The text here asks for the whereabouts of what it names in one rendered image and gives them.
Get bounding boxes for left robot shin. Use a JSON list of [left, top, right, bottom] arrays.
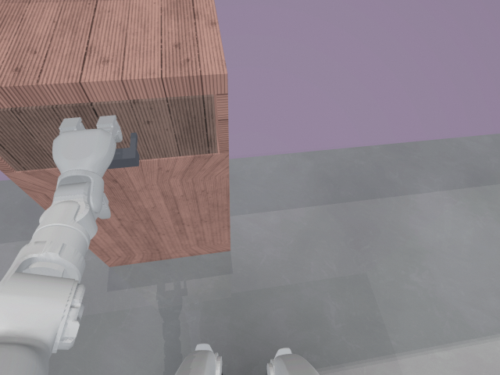
[[195, 344, 213, 352]]

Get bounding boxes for handle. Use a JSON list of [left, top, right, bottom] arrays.
[[108, 133, 139, 169]]

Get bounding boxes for cabinet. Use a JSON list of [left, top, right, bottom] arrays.
[[0, 0, 230, 267]]

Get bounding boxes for right robot thigh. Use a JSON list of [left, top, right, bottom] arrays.
[[267, 354, 319, 375]]

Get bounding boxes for robot left forearm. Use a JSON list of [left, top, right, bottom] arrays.
[[0, 170, 104, 294]]

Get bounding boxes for robot left upper arm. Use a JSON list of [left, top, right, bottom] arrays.
[[0, 272, 86, 375]]

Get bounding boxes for left robot hand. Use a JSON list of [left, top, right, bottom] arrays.
[[52, 115, 123, 219]]

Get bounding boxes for drawer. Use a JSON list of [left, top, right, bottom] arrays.
[[0, 95, 218, 171]]

